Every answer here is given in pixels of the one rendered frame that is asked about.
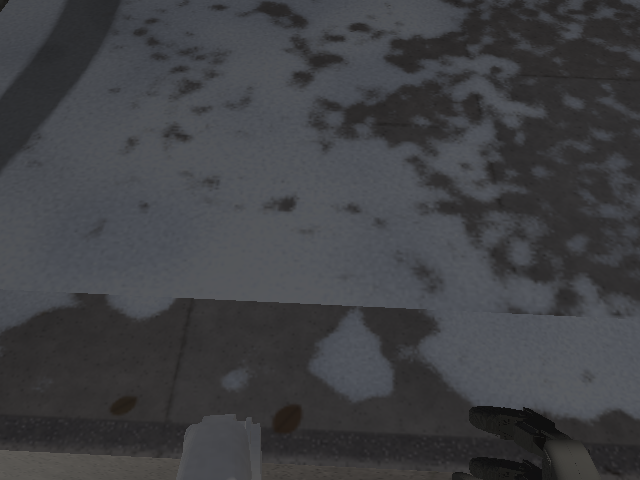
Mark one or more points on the robot left shin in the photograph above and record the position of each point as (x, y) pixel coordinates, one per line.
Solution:
(186, 433)

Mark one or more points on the robot right hand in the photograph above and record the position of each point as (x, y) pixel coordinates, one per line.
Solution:
(563, 457)

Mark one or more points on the robot left thigh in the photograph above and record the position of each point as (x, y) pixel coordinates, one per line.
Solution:
(222, 448)

